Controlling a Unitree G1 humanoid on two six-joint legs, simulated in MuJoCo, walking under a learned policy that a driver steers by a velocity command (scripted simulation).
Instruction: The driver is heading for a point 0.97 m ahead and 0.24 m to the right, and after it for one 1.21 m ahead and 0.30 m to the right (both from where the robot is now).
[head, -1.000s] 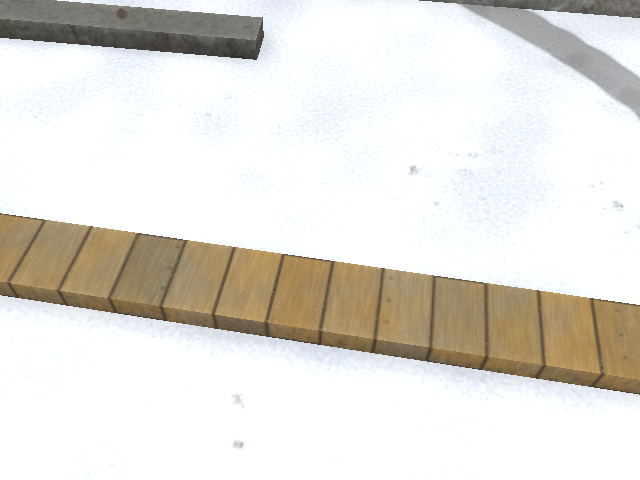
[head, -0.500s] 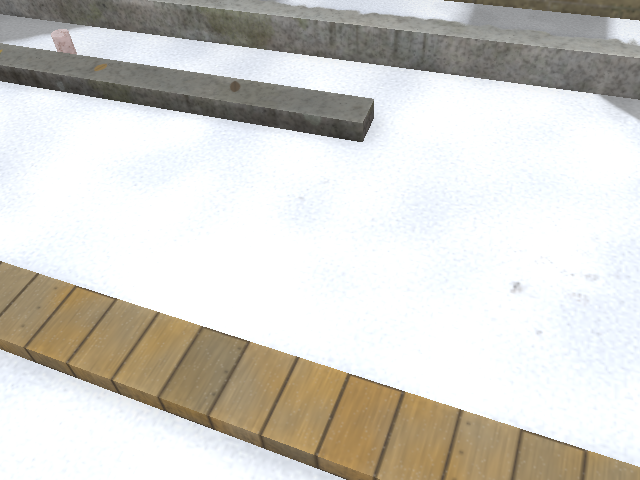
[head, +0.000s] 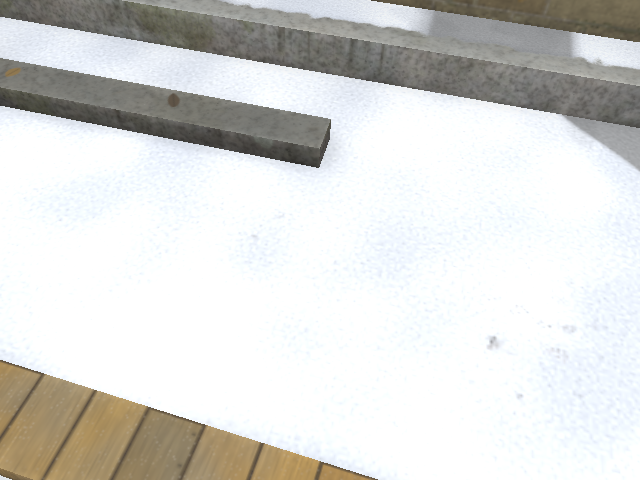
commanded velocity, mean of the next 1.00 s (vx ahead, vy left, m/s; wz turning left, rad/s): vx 0.50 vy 0.00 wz -0.47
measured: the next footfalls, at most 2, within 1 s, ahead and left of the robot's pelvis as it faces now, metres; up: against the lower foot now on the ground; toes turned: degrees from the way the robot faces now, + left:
right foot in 0.30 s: +0.34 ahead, -0.19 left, +0.06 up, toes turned -15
left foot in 0.92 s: +0.69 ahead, -0.07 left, +0.00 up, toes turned -34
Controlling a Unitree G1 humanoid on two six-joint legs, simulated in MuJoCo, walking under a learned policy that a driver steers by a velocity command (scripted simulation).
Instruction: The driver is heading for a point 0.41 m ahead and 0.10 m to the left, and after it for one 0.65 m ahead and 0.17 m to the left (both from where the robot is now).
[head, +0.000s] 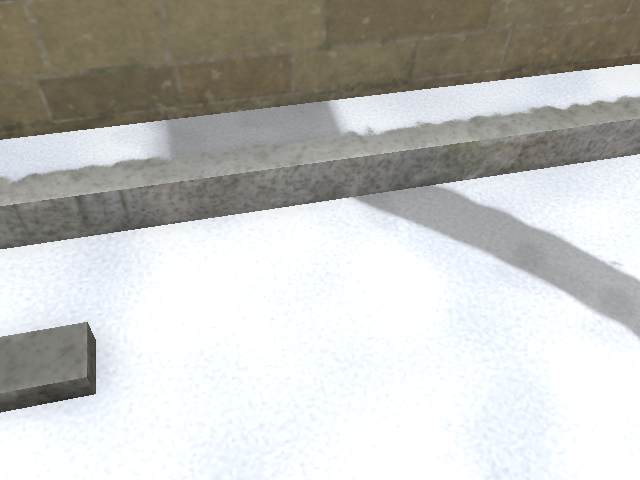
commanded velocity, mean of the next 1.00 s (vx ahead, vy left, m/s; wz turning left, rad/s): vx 0.28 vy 0.00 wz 0.25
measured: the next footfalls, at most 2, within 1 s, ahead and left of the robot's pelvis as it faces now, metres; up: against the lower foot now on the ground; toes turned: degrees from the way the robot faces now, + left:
right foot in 0.42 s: +0.41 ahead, -0.09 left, +0.00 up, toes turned +3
left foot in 0.86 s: +0.38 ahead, +0.17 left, +0.00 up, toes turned +18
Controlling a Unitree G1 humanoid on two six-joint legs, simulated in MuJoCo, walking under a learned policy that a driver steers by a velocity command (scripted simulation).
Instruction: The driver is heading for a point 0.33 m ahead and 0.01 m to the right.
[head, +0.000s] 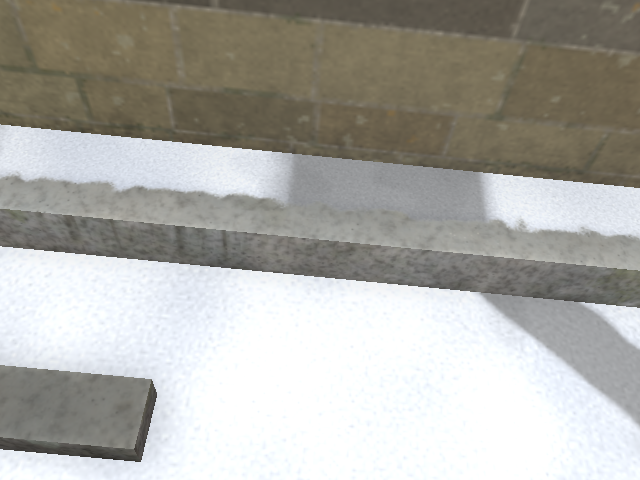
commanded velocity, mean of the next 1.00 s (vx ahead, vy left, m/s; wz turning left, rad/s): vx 0.14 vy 0.00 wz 0.24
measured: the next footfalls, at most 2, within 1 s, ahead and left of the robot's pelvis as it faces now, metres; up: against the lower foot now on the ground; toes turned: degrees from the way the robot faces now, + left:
right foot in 0.36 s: +0.09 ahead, -0.14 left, +0.00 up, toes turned +17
left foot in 0.70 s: -0.01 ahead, +0.10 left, +0.00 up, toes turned +14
